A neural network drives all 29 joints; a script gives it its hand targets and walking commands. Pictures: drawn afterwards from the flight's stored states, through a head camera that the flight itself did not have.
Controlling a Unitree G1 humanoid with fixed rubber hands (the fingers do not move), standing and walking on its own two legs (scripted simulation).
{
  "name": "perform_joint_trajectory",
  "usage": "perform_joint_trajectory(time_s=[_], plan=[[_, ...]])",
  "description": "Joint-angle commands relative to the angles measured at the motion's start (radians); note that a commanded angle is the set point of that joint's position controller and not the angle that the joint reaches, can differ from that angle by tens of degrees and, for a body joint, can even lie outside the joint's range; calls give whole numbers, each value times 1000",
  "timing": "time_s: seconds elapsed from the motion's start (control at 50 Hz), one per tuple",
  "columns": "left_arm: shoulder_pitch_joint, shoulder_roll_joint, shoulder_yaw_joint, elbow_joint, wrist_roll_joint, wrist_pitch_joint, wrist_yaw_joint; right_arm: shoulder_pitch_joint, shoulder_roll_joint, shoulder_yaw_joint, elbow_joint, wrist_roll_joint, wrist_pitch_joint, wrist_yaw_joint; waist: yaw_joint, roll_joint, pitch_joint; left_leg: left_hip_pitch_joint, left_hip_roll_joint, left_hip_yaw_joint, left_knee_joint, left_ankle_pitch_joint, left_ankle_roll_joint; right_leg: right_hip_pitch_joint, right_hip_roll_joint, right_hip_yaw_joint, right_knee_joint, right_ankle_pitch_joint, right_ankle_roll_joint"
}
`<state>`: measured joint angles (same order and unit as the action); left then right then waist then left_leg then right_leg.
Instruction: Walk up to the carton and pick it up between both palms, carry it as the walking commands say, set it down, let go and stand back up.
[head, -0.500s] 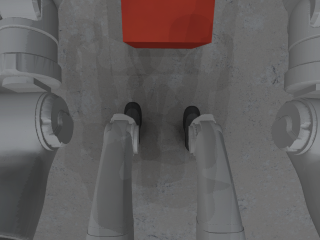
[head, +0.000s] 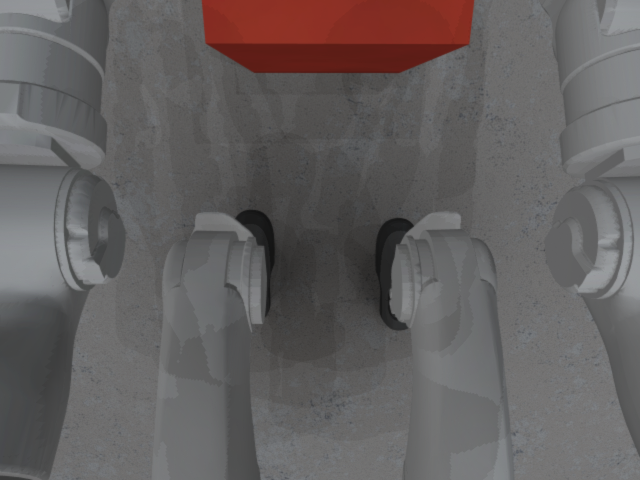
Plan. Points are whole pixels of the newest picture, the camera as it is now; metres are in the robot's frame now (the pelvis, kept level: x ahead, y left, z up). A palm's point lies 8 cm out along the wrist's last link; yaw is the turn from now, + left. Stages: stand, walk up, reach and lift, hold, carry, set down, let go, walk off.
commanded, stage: reach and lift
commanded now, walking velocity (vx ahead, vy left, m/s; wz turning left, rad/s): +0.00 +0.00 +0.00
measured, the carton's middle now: out of the picture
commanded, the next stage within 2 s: none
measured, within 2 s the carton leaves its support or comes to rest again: leaves its support in 1.92 s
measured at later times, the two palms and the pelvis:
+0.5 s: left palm out of the picture +0.58 +0.19 -0.24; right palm out of the picture +0.58 -0.18 -0.25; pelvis +0.00 +0.00 -0.08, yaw +0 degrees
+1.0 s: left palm out of the picture +0.57 +0.16 -0.25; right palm out of the picture +0.57 -0.15 -0.25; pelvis +0.00 +0.00 -0.07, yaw -1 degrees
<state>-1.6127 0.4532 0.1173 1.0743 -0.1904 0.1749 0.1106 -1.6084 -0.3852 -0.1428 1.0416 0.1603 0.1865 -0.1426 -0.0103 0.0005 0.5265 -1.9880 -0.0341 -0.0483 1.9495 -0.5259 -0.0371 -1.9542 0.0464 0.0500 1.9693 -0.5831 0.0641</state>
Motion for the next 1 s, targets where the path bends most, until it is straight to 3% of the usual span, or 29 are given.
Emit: perform_joint_trajectory(time_s=[0.0, 0.02, 0.06, 0.1, 0.12, 0.14, 0.18, 0.2, 0.22, 0.24, 0.28, 0.3, 0.32, 0.34, 0.36, 0.38, 0.5, 0.58, 0.64, 0.66, 0.68, 0.72, 0.78, 0.84, 0.86, 0.92, 0.94, 0.96, 0.98], plan=[[-279, 92, -1, 42, -13, -59, -10, -279, -104, 26, -24, 21, -57, 21, 28, 37, -1529, 673, -13, 115, -37, 400, 12, 384, 2, -108, -117, 331, -13], [-216, 67, -10, 5, -12, -57, -6, -255, -128, 6, -66, 8, -66, 17, -1, 22, -1580, 636, -24, 111, -45, 388, 9, 467, 3, -121, -103, 368, -6], [-324, 113, -21, -145, -47, -78, -1, -326, -132, 54, -193, 60, -83, 15, 14, -22, -1774, 680, -21, 107, -11, 462, 9, 573, -1, -122, -56, 460, -2], [-342, 142, -12, -142, -51, -84, 10, -313, -165, 22, -126, 44, -79, 8, 5, 22, -1723, 699, -19, 105, 14, 453, 4, 490, 5, -120, -33, 420, -12], [-303, 165, 17, 11, -1, -86, 9, -253, -151, 13, 7, 46, -75, 14, 28, 61, -1581, 641, -16, 112, 27, 402, -3, 359, 3, -123, -27, 353, -13], [-312, 139, -10, -50, -29, -89, 7, -319, -151, 23, -111, 51, -85, 16, 11, 23, -1617, 681, -12, 97, 28, 453, 2, 395, -4, -123, -24, 390, -2], [-330, 133, 1, -33, -41, -89, 3, -253, -143, 37, 11, 58, -83, 15, -1, 25, -1545, 621, -13, 95, 36, 381, -5, 386, -13, -113, -12, 341, -8], [-342, 171, 2, -20, -19, -96, 3, -308, -147, 41, -28, 64, -88, 17, 43, 19, -1500, 588, -17, 101, 59, 388, 0, 348, -5, -99, -1, 333, -5], [-398, 191, 8, -105, -14, -106, 10, -335, -198, 19, -53, 45, -92, 7, 18, 69, -1579, 614, -13, 116, 78, 383, -14, 370, -9, -94, 1, 332, -7], [-389, 131, -44, -79, -77, -104, -3, -340, -148, 51, -62, 70, -97, 15, 9, 15, -1501, 525, -8, 105, 76, 389, 1, 352, -8, -99, 23, 344, -9], [-407, 160, -32, -51, -54, -109, 0, -340, -174, 18, -41, 60, -100, 9, -25, 46, -1514, 544, 5, 82, 85, 339, -1, 320, -17, -111, 50, 330, -12], [-378, 131, -43, -55, -94, -108, -3, -316, -155, 64, -4, 64, -104, 8, -18, -2, -1572, 563, -8, 113, 95, 359, -2, 409, -21, -111, 44, 332, -9], [-403, 153, -43, -69, -81, -107, 2, -368, -192, 39, -70, 64, -104, 4, 1, 41, -1566, 543, -1, 114, 103, 352, -7, 354, -18, -117, 59, 325, -15], [-417, 130, -65, -89, -115, -106, 1, -347, -165, 65, -41, 53, -104, -1, -34, 0, -1673, 567, -6, 121, 126, 393, -21, 464, -22, -107, 56, 383, -17], [-351, 112, -84, -76, -94, -103, 3, -337, -175, 56, -49, 70, -106, -4, -19, 68, -1630, 559, 6, 126, 135, 398, -21, 428, -22, -100, 62, 398, -26], [-352, 159, -57, -49, -89, -104, 7, -378, -170, 88, -108, 92, -106, -6, 36, 36, -1690, 549, 3, 131, 119, 386, -14, 510, -25, -101, 72, 403, -15], [-306, 160, -17, 62, -86, -107, 0, -285, -110, 86, 16, 59, -88, -4, 25, -81, -1423, 320, 8, 143, 88, 211, 9, 459, -18, -101, 46, 276, 3], [-247, 98, -18, 23, -46, -120, -4, -278, -103, 111, -43, 90, -104, 13, 83, -20, -1501, 447, 4, 123, 108, 378, 5, 421, -11, -85, 77, 396, -10], [-289, 159, 13, -10, -26, -128, 5, -281, -146, 66, -17, 79, -106, -1, 81, 26, -1502, 409, -6, 134, 99, 353, -10, 420, -5, -87, 75, 393, -10], [-332, 133, -22, -34, -53, -127, 3, -283, -150, 61, -34, 65, -107, -8, 16, 11, -1531, 407, 6, 119, 108, 343, -12, 431, -10, -94, 77, 398, -12], [-320, 131, -21, -86, -51, -138, 11, -267, -124, 98, -69, 91, -116, -6, 46, 7, -1646, 510, 5, 119, 113, 415, -6, 493, -3, -88, 81, 450, -11], [-323, 102, -64, -168, -98, -135, 18, -306, -135, 85, -165, 90, -126, -22, 13, 9, -1711, 591, -12, 107, 128, 509, -8, 481, 9, -107, 94, 510, -12], [-350, 93, -71, -32, -90, -112, 20, -315, -121, 93, -8, 91, -104, -13, 36, 29, -1531, 504, -11, 105, 93, 370, -9, 409, -3, -106, 88, 389, -25], [-320, -15, -140, -106, -136, -124, 7, -289, -72, 90, -79, 92, -123, -17, -16, 68, -1613, 577, -19, 107, 114, 478, -15, 389, 10, -110, 76, 442, -26], [-317, -8, -123, -68, -136, -114, 2, -270, -51, 112, -42, 88, -114, -12, -8, 8, -1592, 567, -20, 107, 123, 463, -11, 423, 9, -95, 58, 435, -27], [-296, -14, -80, 30, -61, -101, 11, -286, -53, 69, 19, 76, -110, 5, 28, 77, -1382, 485, -19, 105, 80, 332, -9, 284, 9, -104, 56, 310, -32], [-325, -5, -62, 14, -54, -108, 9, -325, -78, 64, -22, 58, -117, 6, 6, 25, -1377, 497, -27, 85, 65, 306, -6, 268, 11, -122, 58, 273, -21], [-356, -8, -40, -37, -52, -113, 9, -356, -45, 83, -55, 66, -114, 8, 49, 42, -1388, 469, -14, 111, 92, 344, 0, 312, 7, -79, 40, 314, -28], [-389, -46, -73, -69, -47, -123, 8, -367, 9, 95, -68, 74, -125, 17, 41, 20, -1469, 519, -19, 107, 87, 363, 0, 329, 18, -103, 66, 340, -20]])
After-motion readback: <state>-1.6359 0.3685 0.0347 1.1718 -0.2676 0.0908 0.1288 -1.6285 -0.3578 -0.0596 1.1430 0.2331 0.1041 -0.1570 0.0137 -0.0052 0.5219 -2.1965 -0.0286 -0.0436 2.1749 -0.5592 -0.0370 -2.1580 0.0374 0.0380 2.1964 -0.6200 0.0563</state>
